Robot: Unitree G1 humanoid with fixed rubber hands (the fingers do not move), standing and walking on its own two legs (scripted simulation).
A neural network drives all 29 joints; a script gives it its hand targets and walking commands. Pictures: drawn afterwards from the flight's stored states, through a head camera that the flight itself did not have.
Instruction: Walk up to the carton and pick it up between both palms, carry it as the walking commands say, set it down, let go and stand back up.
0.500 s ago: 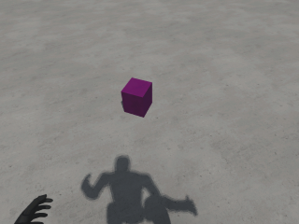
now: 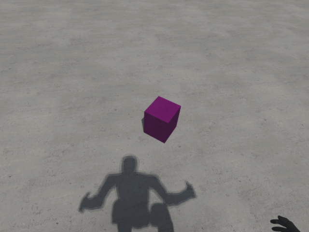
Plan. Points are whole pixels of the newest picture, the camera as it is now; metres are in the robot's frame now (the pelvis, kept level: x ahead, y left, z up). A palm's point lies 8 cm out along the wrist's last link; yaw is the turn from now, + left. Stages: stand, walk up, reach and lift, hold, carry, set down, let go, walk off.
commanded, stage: walk up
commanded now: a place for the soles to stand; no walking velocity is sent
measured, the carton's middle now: (161, 119) +1.05 -0.03 -0.63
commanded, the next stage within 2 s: none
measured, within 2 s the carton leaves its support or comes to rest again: neither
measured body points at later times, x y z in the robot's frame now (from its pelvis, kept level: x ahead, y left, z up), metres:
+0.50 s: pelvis +0.20 -0.05 +0.01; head +0.22 -0.07 +0.46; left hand +0.34 +0.30 -0.05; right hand +0.26 -0.39 -0.10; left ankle +0.23 +0.10 -0.67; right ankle +0.24 -0.16 -0.72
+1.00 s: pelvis +0.39 -0.04 +0.01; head +0.41 -0.03 +0.46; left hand +0.51 +0.29 -0.09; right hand +0.45 -0.40 -0.06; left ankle +0.39 +0.09 -0.72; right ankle +0.49 -0.18 -0.71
